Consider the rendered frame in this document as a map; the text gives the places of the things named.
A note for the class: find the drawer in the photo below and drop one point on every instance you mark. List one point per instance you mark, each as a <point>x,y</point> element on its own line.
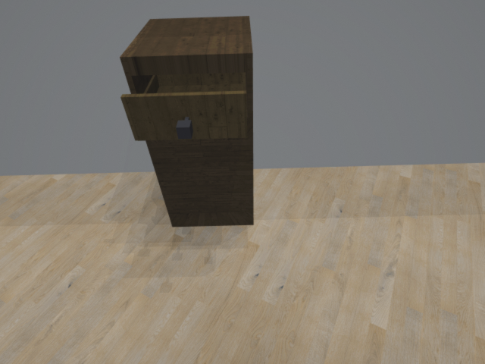
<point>215,103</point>

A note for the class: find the cabinet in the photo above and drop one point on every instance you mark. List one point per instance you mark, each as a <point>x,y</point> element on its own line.
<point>204,182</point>

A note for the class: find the handle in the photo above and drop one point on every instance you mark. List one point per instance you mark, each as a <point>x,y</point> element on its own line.
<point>184,129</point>

